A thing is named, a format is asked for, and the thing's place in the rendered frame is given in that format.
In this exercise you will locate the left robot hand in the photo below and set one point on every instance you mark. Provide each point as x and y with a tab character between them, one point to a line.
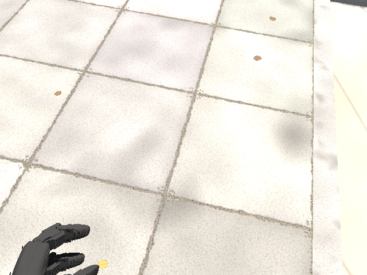
36	259

